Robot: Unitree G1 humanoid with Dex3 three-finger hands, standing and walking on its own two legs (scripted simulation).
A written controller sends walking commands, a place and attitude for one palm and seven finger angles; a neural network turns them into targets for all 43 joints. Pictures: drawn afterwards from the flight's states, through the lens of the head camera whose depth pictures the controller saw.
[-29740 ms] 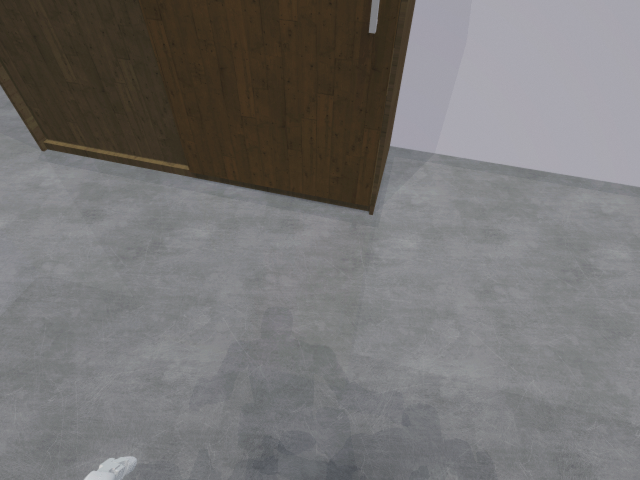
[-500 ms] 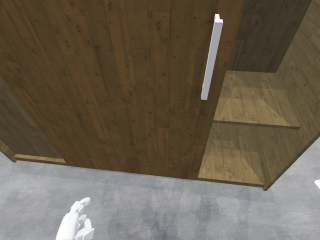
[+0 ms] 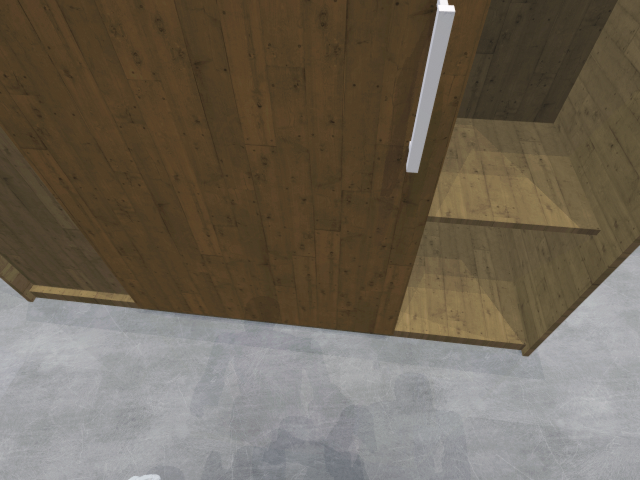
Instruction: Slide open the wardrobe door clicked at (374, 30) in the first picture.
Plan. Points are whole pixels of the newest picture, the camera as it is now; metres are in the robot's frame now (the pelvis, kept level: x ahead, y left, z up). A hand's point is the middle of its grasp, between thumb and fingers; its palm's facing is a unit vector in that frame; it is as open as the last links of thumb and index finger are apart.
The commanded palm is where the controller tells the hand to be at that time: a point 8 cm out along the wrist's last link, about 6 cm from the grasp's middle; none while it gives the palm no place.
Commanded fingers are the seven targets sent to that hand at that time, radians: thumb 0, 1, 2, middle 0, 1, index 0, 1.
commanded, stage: let the arm hang, fingers relaxed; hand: right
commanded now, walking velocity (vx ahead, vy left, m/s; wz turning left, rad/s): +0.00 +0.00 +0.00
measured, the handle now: (425, 94) +0.62 -0.11 +0.16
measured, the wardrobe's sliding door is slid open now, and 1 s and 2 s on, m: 0.43 0.43 0.43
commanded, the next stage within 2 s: look to check the result in 0.78 s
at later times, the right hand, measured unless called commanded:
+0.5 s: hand out of the picture +0.01 -0.18 -0.17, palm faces +0.01 +0.98 -0.21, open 7.4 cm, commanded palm none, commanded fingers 0.00 -0.90 -0.90 0.20 0.30 0.20 0.30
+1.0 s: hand out of the picture +0.02 -0.17 -0.17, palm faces +0.01 +0.98 -0.19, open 7.3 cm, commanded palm none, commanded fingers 0.00 -0.90 -0.90 0.20 0.30 0.20 0.30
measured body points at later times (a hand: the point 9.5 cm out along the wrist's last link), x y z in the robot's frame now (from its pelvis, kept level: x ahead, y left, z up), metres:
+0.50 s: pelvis +0.00 +0.00 +0.01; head +0.02 +0.00 +0.46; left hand -0.01 +0.21 -0.16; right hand +0.01 -0.23 -0.15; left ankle -0.01 +0.10 -0.73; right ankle +0.03 -0.10 -0.73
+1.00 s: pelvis +0.02 +0.00 +0.01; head +0.04 +0.00 +0.46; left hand +0.03 +0.23 -0.15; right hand +0.02 -0.23 -0.15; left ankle -0.01 +0.10 -0.73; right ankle +0.03 -0.10 -0.73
